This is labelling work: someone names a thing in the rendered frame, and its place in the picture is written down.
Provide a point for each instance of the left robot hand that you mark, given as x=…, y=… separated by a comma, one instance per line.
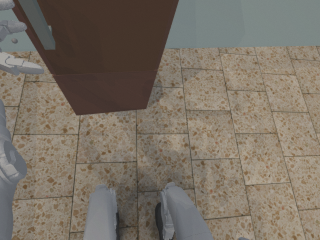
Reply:
x=8, y=62

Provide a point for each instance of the handle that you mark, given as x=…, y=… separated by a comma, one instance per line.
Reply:
x=39, y=24

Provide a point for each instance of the robot right thigh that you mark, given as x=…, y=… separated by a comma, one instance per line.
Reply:
x=187, y=221

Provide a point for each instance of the left robot forearm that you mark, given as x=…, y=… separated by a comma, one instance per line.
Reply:
x=4, y=132

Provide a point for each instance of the right robot foot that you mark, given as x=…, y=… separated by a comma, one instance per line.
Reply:
x=159, y=222

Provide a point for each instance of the cupboard door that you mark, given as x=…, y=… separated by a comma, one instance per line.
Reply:
x=103, y=36

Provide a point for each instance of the robot left upper arm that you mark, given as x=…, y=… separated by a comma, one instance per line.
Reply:
x=13, y=168

